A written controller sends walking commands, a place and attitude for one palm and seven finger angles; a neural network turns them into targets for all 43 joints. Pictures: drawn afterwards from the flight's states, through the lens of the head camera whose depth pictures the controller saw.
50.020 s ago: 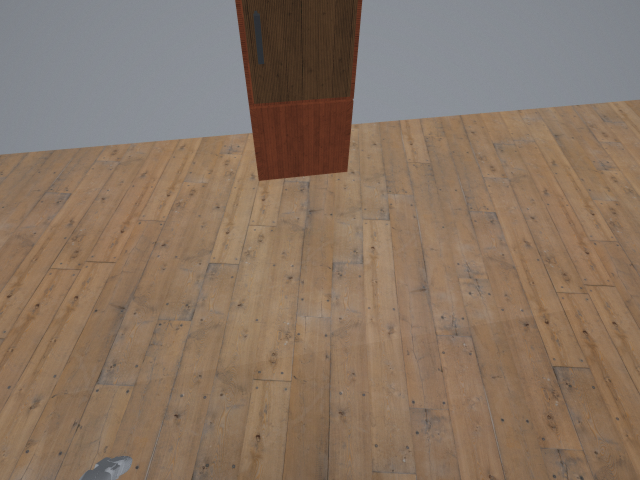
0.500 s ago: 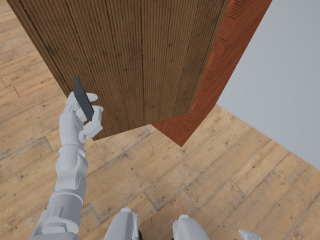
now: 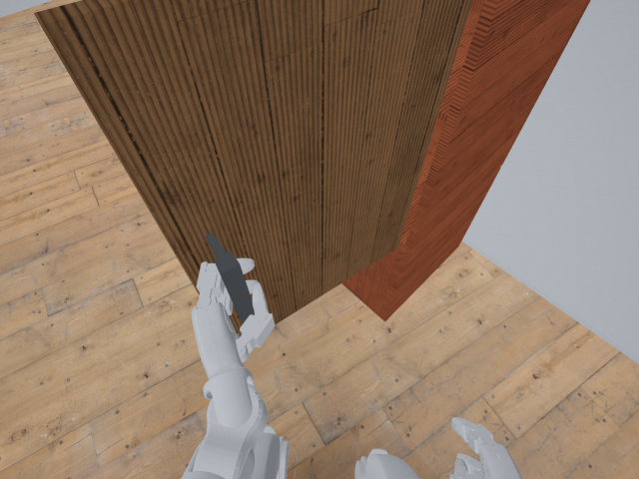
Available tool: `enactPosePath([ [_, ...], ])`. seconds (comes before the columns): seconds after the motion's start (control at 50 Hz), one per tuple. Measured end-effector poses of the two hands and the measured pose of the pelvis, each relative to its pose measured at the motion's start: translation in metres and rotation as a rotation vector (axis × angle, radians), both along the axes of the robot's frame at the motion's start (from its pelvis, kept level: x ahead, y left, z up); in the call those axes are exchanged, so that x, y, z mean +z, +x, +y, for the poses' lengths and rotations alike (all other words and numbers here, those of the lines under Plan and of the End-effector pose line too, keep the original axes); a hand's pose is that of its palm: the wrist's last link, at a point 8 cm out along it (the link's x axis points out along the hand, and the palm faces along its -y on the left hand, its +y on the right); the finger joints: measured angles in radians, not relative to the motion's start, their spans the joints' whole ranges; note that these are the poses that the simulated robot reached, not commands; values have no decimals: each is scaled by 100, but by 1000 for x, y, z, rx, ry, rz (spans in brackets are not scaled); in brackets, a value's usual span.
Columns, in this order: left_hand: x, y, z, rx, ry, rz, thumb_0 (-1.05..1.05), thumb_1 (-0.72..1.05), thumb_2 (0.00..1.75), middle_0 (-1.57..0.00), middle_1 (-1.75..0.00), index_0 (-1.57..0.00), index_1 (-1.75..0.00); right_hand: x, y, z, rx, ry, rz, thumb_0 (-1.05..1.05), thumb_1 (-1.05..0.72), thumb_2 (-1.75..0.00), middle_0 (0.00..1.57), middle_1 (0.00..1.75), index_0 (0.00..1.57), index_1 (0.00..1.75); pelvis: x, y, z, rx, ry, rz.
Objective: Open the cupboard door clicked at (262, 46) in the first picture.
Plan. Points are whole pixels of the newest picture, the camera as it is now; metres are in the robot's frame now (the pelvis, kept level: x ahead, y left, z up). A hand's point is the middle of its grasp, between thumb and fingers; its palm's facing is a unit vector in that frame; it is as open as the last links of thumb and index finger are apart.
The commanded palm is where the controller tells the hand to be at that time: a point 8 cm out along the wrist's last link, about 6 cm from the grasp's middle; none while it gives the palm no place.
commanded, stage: pull the door open along its arc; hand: left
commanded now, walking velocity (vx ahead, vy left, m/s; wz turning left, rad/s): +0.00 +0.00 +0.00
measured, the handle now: (232, 283) +0.35 +0.13 +0.02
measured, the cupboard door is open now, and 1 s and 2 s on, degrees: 80 84 88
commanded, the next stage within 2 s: open thumb and fingers to let go in 0.06 s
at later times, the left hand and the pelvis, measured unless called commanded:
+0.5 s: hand (278, 326) +0.30 +0.07 +0.02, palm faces +0.39 -0.92 -0.01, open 8.7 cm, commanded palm +0.25 +0.11 +0.01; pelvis +0.00 -0.02 -0.01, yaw +2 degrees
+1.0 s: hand (276, 330) +0.30 +0.07 +0.02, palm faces +0.32 -0.95 -0.01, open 14.4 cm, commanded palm +0.25 +0.11 +0.01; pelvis -0.01 +0.01 -0.01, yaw +1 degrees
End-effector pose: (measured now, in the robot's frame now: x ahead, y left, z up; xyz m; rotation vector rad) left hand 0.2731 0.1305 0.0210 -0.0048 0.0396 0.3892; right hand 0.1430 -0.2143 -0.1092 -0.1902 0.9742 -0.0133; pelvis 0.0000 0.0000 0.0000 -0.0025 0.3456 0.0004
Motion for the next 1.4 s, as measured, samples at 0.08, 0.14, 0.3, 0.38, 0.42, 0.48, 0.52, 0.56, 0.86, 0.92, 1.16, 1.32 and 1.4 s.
enactPosePath([
  [0.08,1,-13,-14,-8,-15,9,2,70,76,-30,-131,-35,-134,1,4,-8,11,-6,-32,1,-91,-90,20,30,20,30,0,0,-6,8,7,-3],
  [0.14,1,-21,-22,-25,-6,11,2,70,77,-29,-131,-34,-134,2,10,-13,20,-10,-62,1,-91,-90,20,30,20,30,-1,-1,-11,13,13,-3],
  [0.3,-4,-13,-23,8,26,-19,1,66,79,-35,-132,-35,-134,-6,23,-19,39,-24,-101,1,-91,-90,20,30,20,30,-10,-7,-18,27,19,8],
  [0.38,-3,-12,-21,9,20,-11,1,56,75,-36,-131,-37,-132,-9,23,-18,37,-12,-92,1,-91,-90,20,30,20,30,-10,-6,-19,28,23,10],
  [0.42,-3,-13,-21,10,13,2,1,47,71,-36,-130,-37,-131,-9,22,-16,36,-6,-86,1,-91,-90,20,30,20,30,-8,-5,-19,28,23,8],
  [0.48,-3,-13,-21,12,8,10,1,32,65,-36,-128,-37,-129,-9,19,-15,33,-3,-76,1,-91,-90,20,30,20,30,-6,-5,-17,28,23,7],
  [0.52,-3,-13,-21,11,8,9,1,20,60,-35,-127,-36,-128,-9,17,-14,31,-6,-71,1,-91,-90,20,30,20,30,-6,-5,-16,27,22,9],
  [0.56,-3,-13,-21,5,11,3,1,7,55,-34,-126,-35,-126,-10,14,-14,29,-10,-65,1,-91,-90,20,30,20,30,-7,-5,-15,26,20,11],
  [0.86,-4,-13,-18,-44,5,-4,-1,-46,32,-27,-94,-32,-95,-4,9,-2,18,-28,-76,1,-91,-90,20,30,20,30,-8,-8,-1,18,0,5],
  [0.92,-3,-14,-17,-56,4,-1,-1,-48,31,-30,-86,-33,-86,-2,11,3,22,-26,-86,1,-91,-90,20,30,20,30,-7,-9,2,17,-5,2],
  [1.16,-5,-19,-9,-200,41,-21,-1,-49,30,-39,-60,-37,-62,0,13,18,43,-8,-113,1,-91,-90,20,30,21,30,-11,-15,12,21,-15,-3],
  [1.32,-5,-28,-1,-536,-8,-38,-2,-50,30,-23,-39,-18,-40,-3,1,12,-17,-18,-105,1,-91,-90,20,30,21,30,-16,-19,23,14,-30,-20],
  [1.4,-4,-31,-5,-499,-62,-25,-1,-50,30,-18,-36,-23,-38,1,-3,14,-32,-18,-104,1,-91,-90,20,30,20,30,-14,-18,28,0,-24,-17],
])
